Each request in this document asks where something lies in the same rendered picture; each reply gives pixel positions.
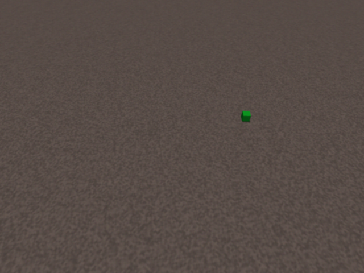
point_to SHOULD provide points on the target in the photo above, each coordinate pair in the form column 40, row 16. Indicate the cube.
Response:
column 246, row 116

